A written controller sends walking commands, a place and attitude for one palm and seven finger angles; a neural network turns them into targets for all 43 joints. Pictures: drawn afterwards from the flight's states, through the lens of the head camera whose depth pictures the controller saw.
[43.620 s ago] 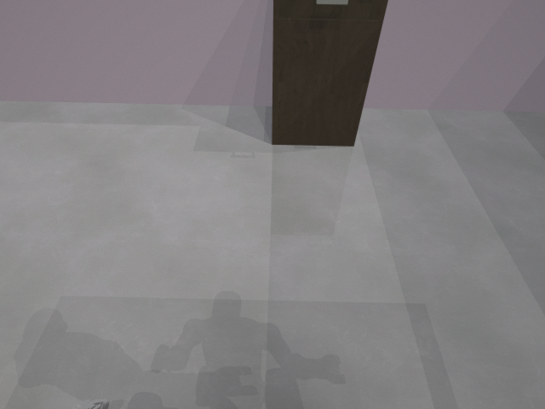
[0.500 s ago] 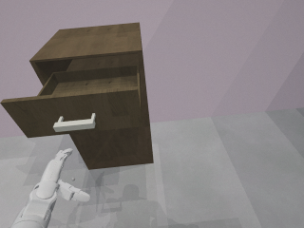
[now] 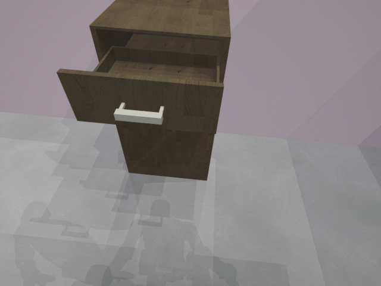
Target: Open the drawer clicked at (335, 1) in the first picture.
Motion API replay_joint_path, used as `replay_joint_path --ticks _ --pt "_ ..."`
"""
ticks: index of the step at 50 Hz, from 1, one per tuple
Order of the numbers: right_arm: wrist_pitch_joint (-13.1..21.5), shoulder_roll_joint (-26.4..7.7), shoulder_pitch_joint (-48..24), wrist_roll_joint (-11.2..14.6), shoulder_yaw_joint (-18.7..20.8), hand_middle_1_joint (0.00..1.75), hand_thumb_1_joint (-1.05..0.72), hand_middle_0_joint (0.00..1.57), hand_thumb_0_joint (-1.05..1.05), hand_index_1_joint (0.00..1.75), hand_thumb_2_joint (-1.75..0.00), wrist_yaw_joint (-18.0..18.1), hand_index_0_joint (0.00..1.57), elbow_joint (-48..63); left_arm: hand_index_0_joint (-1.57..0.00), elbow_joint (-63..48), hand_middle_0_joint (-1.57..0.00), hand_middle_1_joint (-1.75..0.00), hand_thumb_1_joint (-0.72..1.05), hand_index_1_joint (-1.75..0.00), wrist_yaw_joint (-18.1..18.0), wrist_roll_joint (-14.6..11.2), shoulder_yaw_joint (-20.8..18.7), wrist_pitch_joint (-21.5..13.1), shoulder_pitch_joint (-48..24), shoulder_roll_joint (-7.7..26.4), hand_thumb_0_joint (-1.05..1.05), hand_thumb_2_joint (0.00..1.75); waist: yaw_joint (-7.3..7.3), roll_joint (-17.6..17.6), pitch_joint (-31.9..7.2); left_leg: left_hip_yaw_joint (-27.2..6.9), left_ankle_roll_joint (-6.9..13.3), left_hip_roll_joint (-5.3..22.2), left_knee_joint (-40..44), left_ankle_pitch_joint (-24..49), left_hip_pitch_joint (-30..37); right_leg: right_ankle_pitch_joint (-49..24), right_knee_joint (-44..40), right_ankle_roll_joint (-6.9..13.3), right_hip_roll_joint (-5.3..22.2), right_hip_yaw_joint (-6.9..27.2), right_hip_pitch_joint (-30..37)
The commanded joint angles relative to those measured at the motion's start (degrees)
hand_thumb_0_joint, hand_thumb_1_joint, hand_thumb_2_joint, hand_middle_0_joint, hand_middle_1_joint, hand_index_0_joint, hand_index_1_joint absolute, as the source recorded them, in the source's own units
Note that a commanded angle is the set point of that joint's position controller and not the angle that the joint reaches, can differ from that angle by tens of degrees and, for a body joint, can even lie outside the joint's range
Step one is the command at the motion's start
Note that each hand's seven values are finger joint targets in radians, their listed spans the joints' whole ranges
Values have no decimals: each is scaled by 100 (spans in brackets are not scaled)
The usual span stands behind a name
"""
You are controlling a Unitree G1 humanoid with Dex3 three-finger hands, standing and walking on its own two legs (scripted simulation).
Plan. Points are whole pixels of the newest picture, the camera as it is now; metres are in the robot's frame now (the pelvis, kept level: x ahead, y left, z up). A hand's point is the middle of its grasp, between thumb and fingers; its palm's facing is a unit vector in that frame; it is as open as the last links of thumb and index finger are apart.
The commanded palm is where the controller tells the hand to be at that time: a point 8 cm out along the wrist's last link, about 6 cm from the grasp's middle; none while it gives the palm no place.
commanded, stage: relax the arm and regain balance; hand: left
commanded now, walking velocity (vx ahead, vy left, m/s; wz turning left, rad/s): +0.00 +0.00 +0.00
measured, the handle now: (140, 112) +0.55 +0.21 +0.04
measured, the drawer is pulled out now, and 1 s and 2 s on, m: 0.30 0.30 0.30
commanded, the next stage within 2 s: stand and wait in 0.40 s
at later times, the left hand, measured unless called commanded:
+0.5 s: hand out of the picture -0.01 +0.27 -0.17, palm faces +0.13 -0.94 -0.32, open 16.2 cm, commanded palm none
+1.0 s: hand out of the picture +0.09 +0.26 -0.16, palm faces +0.07 -0.94 -0.34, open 16.2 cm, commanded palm none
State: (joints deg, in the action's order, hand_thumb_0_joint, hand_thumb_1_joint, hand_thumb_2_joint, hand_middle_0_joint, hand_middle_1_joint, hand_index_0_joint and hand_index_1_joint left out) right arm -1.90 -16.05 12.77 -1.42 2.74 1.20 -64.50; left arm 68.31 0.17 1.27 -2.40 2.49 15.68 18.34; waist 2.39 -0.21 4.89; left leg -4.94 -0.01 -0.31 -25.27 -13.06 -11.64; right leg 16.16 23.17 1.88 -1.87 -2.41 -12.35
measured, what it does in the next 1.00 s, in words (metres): stands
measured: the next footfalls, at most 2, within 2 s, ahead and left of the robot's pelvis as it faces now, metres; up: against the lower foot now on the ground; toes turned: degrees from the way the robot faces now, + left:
none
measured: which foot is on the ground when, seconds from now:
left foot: down 0.00-1.00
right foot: down 0.00-1.00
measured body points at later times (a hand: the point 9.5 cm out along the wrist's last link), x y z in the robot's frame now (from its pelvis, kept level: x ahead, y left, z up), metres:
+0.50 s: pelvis -0.03 +0.01 +0.00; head -0.03 +0.02 +0.45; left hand -0.01 +0.32 -0.14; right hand +0.08 -0.26 -0.13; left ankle +0.01 +0.13 -0.74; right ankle +0.05 -0.10 -0.74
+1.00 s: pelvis +0.03 +0.01 +0.00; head +0.05 +0.01 +0.45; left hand +0.08 +0.31 -0.13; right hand +0.11 -0.27 -0.14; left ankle +0.01 +0.13 -0.74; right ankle +0.06 -0.10 -0.74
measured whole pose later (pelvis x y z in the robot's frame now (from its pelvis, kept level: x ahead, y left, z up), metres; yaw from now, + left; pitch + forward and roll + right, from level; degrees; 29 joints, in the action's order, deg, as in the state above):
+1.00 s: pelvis +0.03 +0.01 +0.00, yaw +5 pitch -2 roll +0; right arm -0.3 -17.3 7.7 -0.9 1.4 0.5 -65.9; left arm 65.3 -0.3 0.5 -1.0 -0.4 5.2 19.0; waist -0.5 0.1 4.3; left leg -3.0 -0.2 -0.8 -17.9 -10.4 -5.5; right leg 8.7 18.2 0.5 -0.4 -0.1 -7.5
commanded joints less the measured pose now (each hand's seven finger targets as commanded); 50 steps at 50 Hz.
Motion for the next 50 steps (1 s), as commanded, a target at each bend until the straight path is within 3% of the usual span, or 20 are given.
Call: replay_joint_path --ticks 1,4,6,7,8,9,10,12,13,14,15,16,18,22,26,30,33,37,42,50 --pt "115 -1264 -419 -21 268 30 -90 20 0 30 -90 114 20 407 -15 -478 -15 -30 -50 -30 -17 28 -225 -76 -208 906 0 30 -1 -606 -162 -1071 362 650 1457 -2573 -1205 833 450 -53 316 363 557" --pt "96 -1420 -1247 -13 320 30 -90 20 0 30 -90 141 20 652 -15 -371 -15 -30 -50 -30 -17 64 -312 58 610 775 0 30 457 -877 -69 -1214 565 861 2032 -2914 -2519 588 1960 -45 101 108 1533" --pt "90 -1385 -1547 -32 307 30 -90 20 0 30 -90 133 20 785 -15 -436 -15 -30 -50 -30 -37 77 -289 29 814 755 0 30 553 -459 321 -1115 581 724 1532 -2548 -2559 778 1129 15 339 415 1353" --pt "65 -1135 -1371 7 256 30 -90 20 0 30 -90 115 20 776 -15 -554 -15 -30 -50 -30 -50 103 -223 -78 554 839 0 30 324 319 544 -820 361 236 866 -2133 -1764 1617 -483 75 629 1034 419" --pt "2 -881 -1088 77 228 30 -90 20 0 30 -90 70 20 706 -15 -684 -15 -30 -50 -30 -60 108 -209 -139 103 1081 0 30 -27 873 559 -299 149 -202 -319 -1342 -667 2793 -1524 270 1305 1937 -883" --pt "-57 -863 -714 81 300 30 -90 20 0 30 -90 45 20 581 -15 -926 -15 -30 -50 -30 -78 85 -255 -157 -633 1324 0 30 -327 1114 325 -83 92 -295 -1480 -980 570 3388 -2093 533 1706 2189 -2138" --pt "-49 -944 -333 65 374 30 -90 20 0 30 -90 21 20 438 -15 -1123 -15 -30 -50 -30 -118 71 -269 -201 -1339 1404 0 30 -587 1182 198 -18 157 -192 -2021 -925 771 3174 -2052 602 1726 2112 -2342" --pt "82 -943 -73 50 340 30 -90 20 0 30 -90 -7 20 388 -15 -1193 -15 -30 -50 -30 -146 63 -231 -253 -1614 1186 0 30 -685 897 114 5 253 88 -1429 -1043 574 1776 -1317 599 1460 1460 -1602" --pt "165 -934 -116 50 268 30 -90 20 0 30 -90 -26 20 399 -15 -1100 -15 -30 -50 -30 -142 40 -194 -276 -1407 1164 0 30 -593 462 -16 -83 267 220 -288 -713 582 1211 -821 515 1342 1271 -1105" --pt "228 -1012 -410 44 219 30 -90 20 0 30 -90 -13 20 454 -15 -1027 -15 -30 -50 -30 -105 -2 -162 -294 -1173 1124 0 30 -399 -386 64 -547 321 428 450 -92 576 897 -242 291 944 971 -1044" --pt "253 -1218 -762 -16 176 30 -90 20 0 30 -90 47 20 574 -15 -984 -15 -30 -50 -30 -82 -47 -144 -269 -980 1080 0 30 -176 -898 113 -1202 503 929 1105 -740 -147 680 -121 -19 648 661 -448" --pt "225 -1386 -968 -47 174 30 -90 20 0 30 -90 31 20 648 -15 -916 -15 -30 -50 -30 -70 -19 -187 -240 -820 1139 0 30 -27 -404 41 -1420 583 1042 1412 -1906 -911 842 -156 -112 534 546 279" --pt "198 -1490 -1105 -40 238 30 -90 20 0 30 -90 -28 20 639 -15 -809 -15 -30 -50 -30 -61 64 -225 -156 -762 1189 0 30 -1 -648 189 -1381 466 794 1700 -2968 -1245 1118 112 -31 462 530 300" --pt "181 -1368 -1168 0 253 30 -90 20 0 30 -90 32 20 586 -15 -771 -15 -30 -50 -30 2 24 -212 -173 -598 1091 0 30 61 -367 -234 -873 352 602 1424 -2199 -991 480 23 -71 497 592 727" --pt "151 -1230 -889 31 228 30 -90 20 0 30 -90 16 20 464 -15 -792 -15 -30 -50 -30 7 -21 -166 -262 -856 1253 0 30 -172 36 -256 -435 199 337 857 -1308 -180 1153 -829 -12 776 986 106" --pt "199 -1215 -719 42 167 30 -90 20 0 30 -90 -6 20 343 -15 -707 -15 -30 -50 -30 -33 -51 -115 -328 -986 1296 0 30 -269 177 -288 -336 199 428 763 -330 272 812 -1000 39 871 1012 5" --pt "174 -1292 -683 36 150 30 -90 20 0 30 -90 -46 20 266 -15 -639 -15 -30 -50 -30 -56 -32 -109 -305 -1023 1333 0 30 -264 -38 -113 -439 183 474 1026 -1030 150 1358 -1072 28 849 998 -111" --pt "227 -1275 -692 36 96 30 -90 20 0 30 -90 -26 20 248 -15 -574 -15 -30 -50 -30 -69 -65 -87 -335 -1006 1268 0 30 -224 -14 -201 -418 191 566 1077 -227 169 403 -942 32 817 916 255" --pt "246 -1291 -681 41 77 30 -90 20 0 30 -90 -22 20 226 -15 -553 -15 -30 -50 -30 -82 -71 -79 -345 -1055 1262 0 30 -214 -43 -219 -409 170 579 1188 -177 155 193 -933 -3 830 850 418" --pt "312 -1282 -723 58 40 30 -90 20 0 30 -90 29 20 208 -15 -620 -15 -30 -50 -30 -146 -94 -78 -439 -1145 1209 0 30 -247 -14 -789 -213 107 673 962 1608 716 -1999 -693 8 919 682 998"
